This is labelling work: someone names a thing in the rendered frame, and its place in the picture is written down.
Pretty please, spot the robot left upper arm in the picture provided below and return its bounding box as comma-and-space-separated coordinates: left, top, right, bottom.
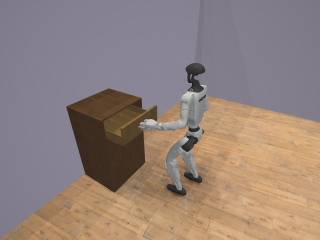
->
179, 92, 193, 129

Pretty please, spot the left robot shin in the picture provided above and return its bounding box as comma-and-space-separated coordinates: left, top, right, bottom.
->
165, 161, 182, 190

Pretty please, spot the cabinet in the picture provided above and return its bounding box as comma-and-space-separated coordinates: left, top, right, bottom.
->
66, 88, 145, 193

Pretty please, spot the drawer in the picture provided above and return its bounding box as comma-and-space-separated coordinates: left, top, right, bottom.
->
103, 105, 158, 146

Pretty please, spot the robot left forearm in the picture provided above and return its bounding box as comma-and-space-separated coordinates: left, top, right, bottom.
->
154, 120, 183, 131

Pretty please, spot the handle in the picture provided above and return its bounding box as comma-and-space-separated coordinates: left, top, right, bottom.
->
138, 126, 148, 131

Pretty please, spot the robot right upper arm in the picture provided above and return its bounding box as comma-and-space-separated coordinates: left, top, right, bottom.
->
201, 85, 209, 112

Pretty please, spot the left robot thigh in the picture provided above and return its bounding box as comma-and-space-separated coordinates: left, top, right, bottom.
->
166, 137, 195, 167

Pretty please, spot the left robot hand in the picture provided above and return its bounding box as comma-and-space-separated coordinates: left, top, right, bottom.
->
140, 119, 156, 131

